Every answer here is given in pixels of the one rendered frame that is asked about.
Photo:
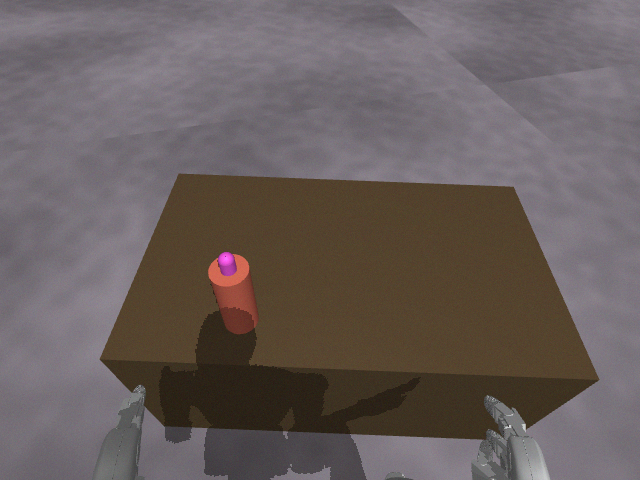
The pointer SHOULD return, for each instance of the left robot hand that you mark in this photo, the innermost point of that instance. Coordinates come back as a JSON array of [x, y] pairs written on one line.
[[119, 454]]

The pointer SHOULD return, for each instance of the right robot hand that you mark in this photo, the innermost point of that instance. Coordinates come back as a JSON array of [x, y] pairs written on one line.
[[520, 456]]

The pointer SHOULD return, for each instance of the bottle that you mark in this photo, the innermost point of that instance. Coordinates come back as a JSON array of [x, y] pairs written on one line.
[[231, 281]]

